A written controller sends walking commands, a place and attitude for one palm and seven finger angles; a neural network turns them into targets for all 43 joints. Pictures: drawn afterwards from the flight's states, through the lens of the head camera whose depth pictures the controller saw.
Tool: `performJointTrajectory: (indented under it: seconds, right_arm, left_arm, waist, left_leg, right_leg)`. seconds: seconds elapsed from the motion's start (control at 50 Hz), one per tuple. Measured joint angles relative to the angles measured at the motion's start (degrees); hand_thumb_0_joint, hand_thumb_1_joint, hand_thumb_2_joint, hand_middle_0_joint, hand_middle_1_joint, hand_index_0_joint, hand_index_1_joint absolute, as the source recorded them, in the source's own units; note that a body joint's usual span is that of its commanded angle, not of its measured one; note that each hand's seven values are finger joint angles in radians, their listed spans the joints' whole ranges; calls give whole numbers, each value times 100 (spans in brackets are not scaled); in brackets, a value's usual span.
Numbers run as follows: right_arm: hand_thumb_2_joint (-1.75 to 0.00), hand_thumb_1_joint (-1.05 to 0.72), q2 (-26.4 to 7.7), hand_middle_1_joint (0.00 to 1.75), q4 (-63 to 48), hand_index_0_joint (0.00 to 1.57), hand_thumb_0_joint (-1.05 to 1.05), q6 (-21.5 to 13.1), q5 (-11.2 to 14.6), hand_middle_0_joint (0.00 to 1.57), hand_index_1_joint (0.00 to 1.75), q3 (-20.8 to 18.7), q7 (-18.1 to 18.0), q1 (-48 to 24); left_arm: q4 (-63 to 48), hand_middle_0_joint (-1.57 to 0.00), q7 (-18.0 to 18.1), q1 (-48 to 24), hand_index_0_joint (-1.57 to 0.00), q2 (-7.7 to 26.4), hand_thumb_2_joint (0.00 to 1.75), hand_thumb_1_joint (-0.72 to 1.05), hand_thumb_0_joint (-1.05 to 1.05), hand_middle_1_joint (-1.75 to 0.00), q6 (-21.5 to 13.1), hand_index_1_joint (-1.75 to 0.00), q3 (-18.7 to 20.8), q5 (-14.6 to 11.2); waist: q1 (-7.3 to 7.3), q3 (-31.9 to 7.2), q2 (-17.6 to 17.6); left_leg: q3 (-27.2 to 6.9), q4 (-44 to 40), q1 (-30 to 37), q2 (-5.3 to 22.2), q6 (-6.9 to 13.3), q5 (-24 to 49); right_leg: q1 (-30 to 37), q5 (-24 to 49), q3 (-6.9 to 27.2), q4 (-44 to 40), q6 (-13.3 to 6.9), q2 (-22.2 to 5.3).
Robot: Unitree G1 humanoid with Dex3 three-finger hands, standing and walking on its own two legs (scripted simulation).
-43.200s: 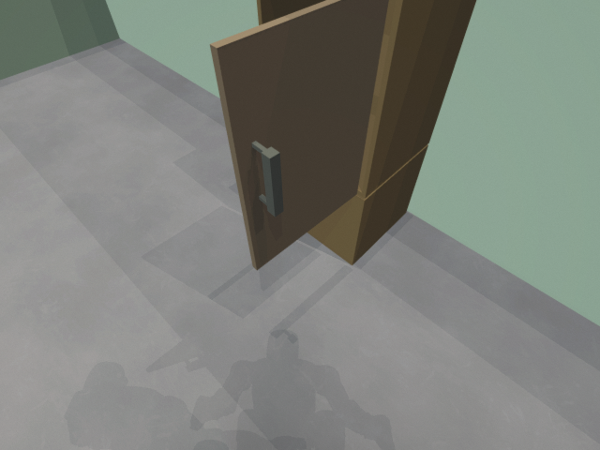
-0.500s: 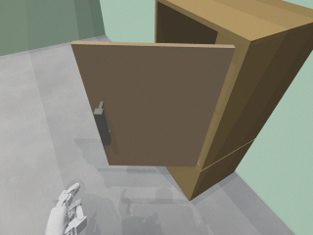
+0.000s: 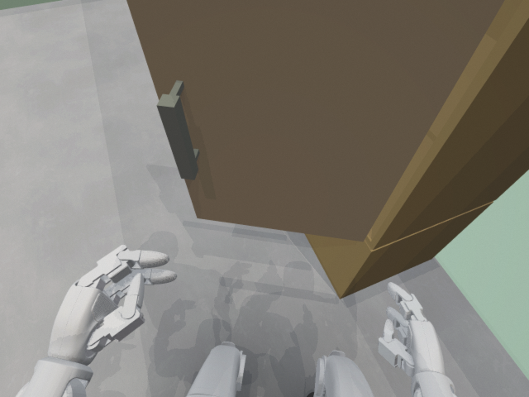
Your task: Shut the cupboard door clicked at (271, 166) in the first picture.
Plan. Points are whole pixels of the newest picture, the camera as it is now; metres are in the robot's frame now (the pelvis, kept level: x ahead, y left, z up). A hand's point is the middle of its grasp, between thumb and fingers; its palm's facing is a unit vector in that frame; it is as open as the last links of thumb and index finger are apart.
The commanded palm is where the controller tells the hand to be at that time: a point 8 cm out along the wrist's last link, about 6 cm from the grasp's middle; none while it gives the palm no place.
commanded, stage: raise the hand and make a fist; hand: left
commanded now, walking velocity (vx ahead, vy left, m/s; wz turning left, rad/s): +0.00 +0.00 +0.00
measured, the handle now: (184, 133) +0.48 +0.20 +0.10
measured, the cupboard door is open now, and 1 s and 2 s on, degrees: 59 59 59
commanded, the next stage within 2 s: bring the fist close to the handle in 1.26 s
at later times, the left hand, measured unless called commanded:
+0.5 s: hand (128, 289) +0.23 +0.20 +0.09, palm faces -0.04 -1.00 -0.04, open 3.2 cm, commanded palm +0.20 +0.25 +0.09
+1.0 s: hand (132, 264) +0.25 +0.20 +0.10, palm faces -0.05 -1.00 -0.04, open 3.1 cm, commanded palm +0.23 +0.25 +0.10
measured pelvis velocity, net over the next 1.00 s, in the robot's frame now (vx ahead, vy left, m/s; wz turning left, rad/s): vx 0.02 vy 0.02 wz -0.01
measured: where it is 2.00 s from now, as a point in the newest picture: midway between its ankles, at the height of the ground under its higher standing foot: outside the picture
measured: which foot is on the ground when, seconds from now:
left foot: down 0.00-1.00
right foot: down 0.00-1.00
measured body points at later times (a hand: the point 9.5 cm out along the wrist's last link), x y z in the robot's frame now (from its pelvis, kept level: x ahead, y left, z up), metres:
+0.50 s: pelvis +0.02 +0.02 +0.02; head +0.08 +0.03 +0.47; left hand +0.22 +0.25 +0.09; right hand +0.21 -0.23 -0.04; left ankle +0.03 +0.14 -0.62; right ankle +0.06 -0.12 -0.62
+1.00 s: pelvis +0.02 +0.02 +0.04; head +0.08 +0.02 +0.48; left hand +0.25 +0.25 +0.10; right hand +0.20 -0.22 -0.04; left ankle +0.03 +0.14 -0.62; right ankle +0.06 -0.12 -0.62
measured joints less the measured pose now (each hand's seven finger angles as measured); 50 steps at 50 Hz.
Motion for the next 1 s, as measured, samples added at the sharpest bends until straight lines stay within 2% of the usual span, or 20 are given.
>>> performJointTrajectory:
  seconds: [0.06, 0.1, 0.2, 0.3, 0.4, 0.52, 0.68, 1.0]
  right_arm:
    - [-90, -90, 164, 30, 38, 21, 1, 176, 21, 20, 30, 28, 4, 166]
    - [-90, -90, 195, 30, 44, 21, 2, 231, 14, 21, 30, 14, 9, 310]
    - [-90, -90, 29, 30, 64, 21, 2, 239, -7, 21, 30, -79, 8, 589]
    - [-90, -90, -241, 30, 5, 21, 2, 244, 11, 20, 30, -179, -31, 646]
    - [-90, -90, -333, 30, -149, 21, 2, 297, 28, 20, 30, -228, -67, 575]
    - [-90, -90, -271, 30, -351, 20, 2, 385, 19, 20, 30, -135, -37, 517]
    - [-90, -90, -178, 30, -455, 21, 1, 450, 5, 20, 30, 72, 12, 551]
    - [-90, -90, -278, 30, -301, 21, 1, 501, 27, 20, 30, 56, 34, 757]
  left_arm:
    - [2, -69, -16, -29, -68, 21, 90, 90, 1, -83, 486, -83, 63, -25]
    - [-17, -72, 72, 57, -72, 17, 89, 90, 1, -87, 600, -87, 117, -51]
    - [-72, -81, 280, 287, -81, -23, 89, 90, 1, -97, 316, -97, 204, -97]
    - [-66, -90, 274, 312, -90, -24, 90, 90, 1, -107, 113, -107, 88, -58]
    - [-116, -100, 337, 261, -99, 42, 90, 90, 1, -117, 172, -117, 17, -8]
    - [-176, -111, 487, 175, -110, 86, 89, 90, 1, -129, 268, -129, 30, 34]
    - [3, -124, 435, -10, -123, 110, 90, 90, 1, -143, 406, -143, 7, 42]
    - [219, -130, 390, -334, -129, 129, 90, 90, 1, -150, 541, -150, 85, -20]
  waist:
    - [-94, -20, 54]
    - [-151, -46, 74]
    - [-215, -104, 66]
    - [-243, -100, 14]
    - [-283, -80, -52]
    - [-300, -99, -63]
    - [-279, -106, -29]
    - [-343, -79, 25]
  left_leg:
    - [83, -173, 114, 8, 40, 33]
    - [139, -298, 199, 4, 66, 60]
    - [222, -462, 310, -29, 117, 90]
    - [243, -444, 304, -60, 160, 73]
    - [246, -472, 373, -56, 178, 72]
    - [216, -614, 549, -46, 179, 112]
    - [190, -782, 729, -39, 178, 160]
    - [236, -1018, 959, -38, 180, 214]
  right_leg:
    - [78, 46, 73, -153, 29, 10]
    - [142, 78, 122, -261, 54, 8]
    - [230, 109, 198, -403, 107, -22]
    - [233, 98, 221, -400, 143, -50]
    - [312, 115, 222, -454, 156, -44]
    - [519, 165, 187, -634, 157, -31]
    - [724, 216, 153, -828, 159, -21]
    - [922, 259, 193, -1024, 163, -16]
